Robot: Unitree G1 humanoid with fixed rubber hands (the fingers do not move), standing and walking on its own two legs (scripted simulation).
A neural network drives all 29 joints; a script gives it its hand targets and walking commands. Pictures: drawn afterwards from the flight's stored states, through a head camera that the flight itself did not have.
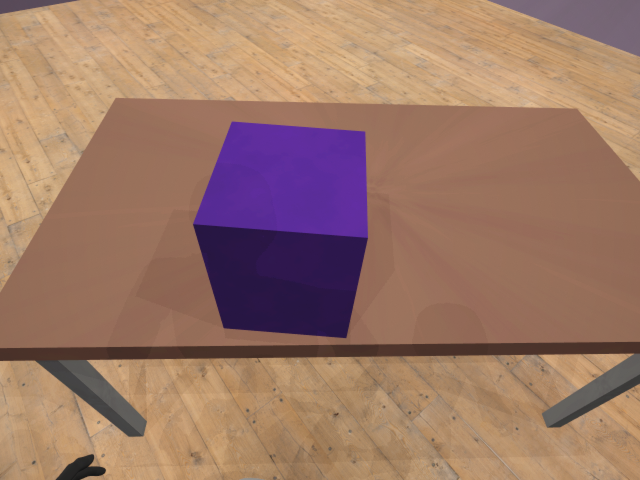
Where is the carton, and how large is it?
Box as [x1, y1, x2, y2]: [193, 122, 367, 337]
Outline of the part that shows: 231,122 193,223 223,327 345,337 367,239 364,131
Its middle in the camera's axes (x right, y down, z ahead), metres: -0.04 +0.00 +0.60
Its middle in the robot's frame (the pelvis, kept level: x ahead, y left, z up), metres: +0.46 +0.08 +0.01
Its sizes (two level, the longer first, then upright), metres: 0.210 0.200 0.250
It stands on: a table, 0.64 m high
